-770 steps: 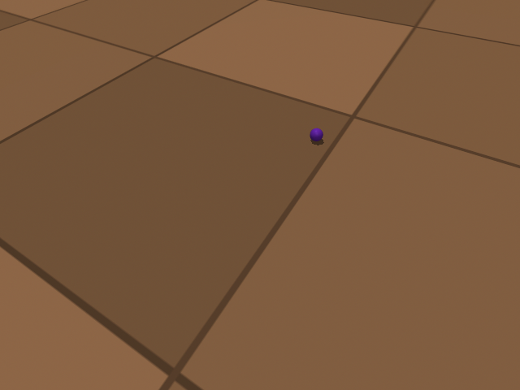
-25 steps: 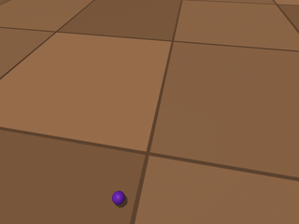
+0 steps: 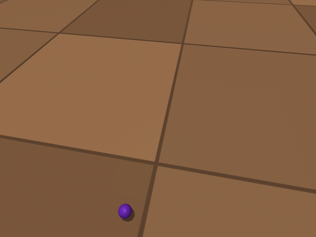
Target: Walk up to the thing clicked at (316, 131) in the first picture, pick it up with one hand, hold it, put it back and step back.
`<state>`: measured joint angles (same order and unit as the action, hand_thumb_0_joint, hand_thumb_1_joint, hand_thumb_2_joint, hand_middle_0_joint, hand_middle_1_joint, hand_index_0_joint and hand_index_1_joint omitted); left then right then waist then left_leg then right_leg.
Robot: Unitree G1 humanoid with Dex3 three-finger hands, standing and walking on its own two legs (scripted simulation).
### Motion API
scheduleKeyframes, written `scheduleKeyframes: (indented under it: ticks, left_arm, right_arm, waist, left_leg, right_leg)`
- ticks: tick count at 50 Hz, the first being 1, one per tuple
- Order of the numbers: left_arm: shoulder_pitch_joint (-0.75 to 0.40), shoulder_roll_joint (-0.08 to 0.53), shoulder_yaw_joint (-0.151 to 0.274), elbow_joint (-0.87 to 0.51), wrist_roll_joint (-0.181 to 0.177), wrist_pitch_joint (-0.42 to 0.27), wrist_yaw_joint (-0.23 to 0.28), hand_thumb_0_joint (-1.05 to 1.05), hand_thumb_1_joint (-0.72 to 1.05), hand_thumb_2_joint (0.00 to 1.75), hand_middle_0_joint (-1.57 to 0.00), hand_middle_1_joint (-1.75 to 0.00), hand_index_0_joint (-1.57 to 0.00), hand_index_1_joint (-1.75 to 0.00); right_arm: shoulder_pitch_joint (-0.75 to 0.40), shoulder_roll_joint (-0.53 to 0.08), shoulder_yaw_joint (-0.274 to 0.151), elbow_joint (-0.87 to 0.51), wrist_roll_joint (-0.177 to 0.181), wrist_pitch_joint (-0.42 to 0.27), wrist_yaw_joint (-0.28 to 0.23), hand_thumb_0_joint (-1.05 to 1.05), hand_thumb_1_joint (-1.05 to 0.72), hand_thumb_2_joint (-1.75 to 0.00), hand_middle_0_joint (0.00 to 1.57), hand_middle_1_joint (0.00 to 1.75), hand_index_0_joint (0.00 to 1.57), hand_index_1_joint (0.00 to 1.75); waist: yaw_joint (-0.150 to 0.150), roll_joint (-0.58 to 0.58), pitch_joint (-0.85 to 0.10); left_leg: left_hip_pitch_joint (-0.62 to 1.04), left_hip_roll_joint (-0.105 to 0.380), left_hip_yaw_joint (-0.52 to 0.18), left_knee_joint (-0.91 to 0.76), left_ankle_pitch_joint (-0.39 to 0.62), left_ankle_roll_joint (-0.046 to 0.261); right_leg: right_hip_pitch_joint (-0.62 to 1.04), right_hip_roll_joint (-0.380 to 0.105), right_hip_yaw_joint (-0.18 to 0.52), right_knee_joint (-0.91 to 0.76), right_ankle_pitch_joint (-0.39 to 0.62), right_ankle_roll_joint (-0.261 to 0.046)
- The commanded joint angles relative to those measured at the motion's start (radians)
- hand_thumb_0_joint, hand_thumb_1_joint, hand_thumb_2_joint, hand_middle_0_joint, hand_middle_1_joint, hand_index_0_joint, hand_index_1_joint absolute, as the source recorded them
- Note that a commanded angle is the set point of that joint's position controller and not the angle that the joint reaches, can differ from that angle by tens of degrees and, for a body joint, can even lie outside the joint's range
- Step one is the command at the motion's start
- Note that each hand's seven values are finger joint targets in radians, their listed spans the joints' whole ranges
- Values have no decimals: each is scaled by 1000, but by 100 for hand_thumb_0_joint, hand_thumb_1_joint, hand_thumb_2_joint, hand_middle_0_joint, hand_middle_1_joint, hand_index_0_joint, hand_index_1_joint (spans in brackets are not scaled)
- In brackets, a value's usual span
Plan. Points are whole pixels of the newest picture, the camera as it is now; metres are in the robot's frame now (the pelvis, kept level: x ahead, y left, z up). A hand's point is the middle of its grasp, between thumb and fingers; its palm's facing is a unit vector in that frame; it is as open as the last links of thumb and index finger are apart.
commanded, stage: stand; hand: left
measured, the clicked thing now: (125, 211) +0.42 +0.21 -0.74
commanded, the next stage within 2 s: rise first in 1.38 s
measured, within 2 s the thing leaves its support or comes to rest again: neither
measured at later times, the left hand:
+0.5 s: hand out of the picture +0.07 +0.26 -0.16, palm faces -0.02 -0.94 -0.35, open 7.4 cm
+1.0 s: hand out of the picture +0.05 +0.26 -0.16, palm faces -0.02 -0.94 -0.34, open 7.4 cm
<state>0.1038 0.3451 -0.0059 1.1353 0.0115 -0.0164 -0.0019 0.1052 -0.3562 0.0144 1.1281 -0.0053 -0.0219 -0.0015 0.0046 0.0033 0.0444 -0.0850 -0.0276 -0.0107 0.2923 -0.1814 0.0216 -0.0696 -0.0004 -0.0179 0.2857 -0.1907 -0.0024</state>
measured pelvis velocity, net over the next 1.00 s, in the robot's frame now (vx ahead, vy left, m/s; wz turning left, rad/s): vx -0.01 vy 0.01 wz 0.01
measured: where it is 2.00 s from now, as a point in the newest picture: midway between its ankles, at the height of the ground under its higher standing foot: outside the picture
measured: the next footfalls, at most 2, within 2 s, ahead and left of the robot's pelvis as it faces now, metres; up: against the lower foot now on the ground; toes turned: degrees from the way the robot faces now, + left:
none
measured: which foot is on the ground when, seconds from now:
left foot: down 0.00-1.00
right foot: down 0.00-1.00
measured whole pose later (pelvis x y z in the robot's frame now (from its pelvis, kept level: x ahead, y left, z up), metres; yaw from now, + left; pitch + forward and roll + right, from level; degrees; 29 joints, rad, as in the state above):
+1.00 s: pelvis -0.01 +0.01 +0.00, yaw +0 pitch -2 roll +0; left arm 0.13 0.35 -0.01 1.13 0.01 -0.01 0.00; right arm 0.13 -0.36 0.01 1.13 -0.01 -0.02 0.00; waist 0.01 0.00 0.05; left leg -0.09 -0.04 -0.01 0.29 -0.16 0.03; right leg -0.07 -0.02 -0.02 0.29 -0.18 0.01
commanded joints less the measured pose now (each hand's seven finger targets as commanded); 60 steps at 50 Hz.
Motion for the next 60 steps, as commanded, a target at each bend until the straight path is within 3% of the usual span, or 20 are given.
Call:
scheduleKeyframes:
  ticks: [1,5,13,28,43,48,56,60]
  left_arm:
    - [-35,217,43,-53,-4,-18,15,0,90,90,-20,-30,-20,-30]
    - [-32,214,41,-58,-4,-22,17,0,90,90,-20,-30,-20,-30]
    - [-31,212,41,-61,-2,-18,17,0,90,90,-20,-30,-20,-30]
    - [-27,217,44,-59,-1,-17,15,0,90,90,-20,-30,-20,-30]
    - [-12,213,41,-60,-3,-16,12,0,90,90,-20,-30,-20,-30]
    - [1,208,40,-52,0,-12,11,0,90,90,-20,-30,-20,-30]
    - [-3,209,39,-61,0,-19,14,0,90,90,-20,-30,-20,-30]
    - [-4,214,39,-61,-2,-19,15,0,90,90,-20,-30,-20,-30]
  right_arm:
    - [-27,-210,-42,-50,-2,-17,-13,0,-90,-90,20,30,20,30]
    - [-33,-210,-43,-55,-1,-19,-13,0,-90,-90,20,30,20,30]
    - [-35,-211,-47,-58,-2,-17,-15,0,-90,-90,20,30,20,30]
    - [-19,-210,-47,-52,-2,-14,-11,0,-90,-90,20,30,20,30]
    - [-19,-212,-45,-47,-2,-17,-11,0,-90,-90,20,30,20,30]
    - [-11,-211,-44,-43,-2,-15,-10,0,-90,-90,20,30,20,30]
    - [-12,-214,-46,-51,-3,-16,-10,0,-90,-90,20,30,20,30]
    - [-14,-212,-45,-49,-1,-17,-11,0,-90,-90,20,30,20,30]
  waist:
    - [-4,0,-75]
    - [-3,-6,-98]
    - [-1,-3,-96]
    - [-7,-4,-49]
    - [-1,7,-54]
    - [-4,2,-20]
    - [-6,-12,-71]
    - [-6,-11,-70]
  left_leg:
    - [-11,160,-116,-33,233,1]
    - [13,165,-113,-16,298,8]
    - [12,163,-112,-18,298,4]
    - [-28,151,-120,-52,153,8]
    - [-21,155,-129,-47,180,10]
    - [-51,148,-139,-73,63,8]
    - [-12,153,-131,-32,202,15]
    - [-7,151,-129,-28,220,13]
  right_leg:
    - [30,-138,109,-24,190,-16]
    - [42,-144,106,-18,255,-16]
    - [43,-141,97,-12,244,-18]
    - [15,-138,104,-43,120,-19]
    - [16,-140,107,-33,126,-21]
    - [-11,-132,101,-37,54,-17]
    - [13,-143,101,-28,145,-18]
    - [12,-143,102,-26,163,-17]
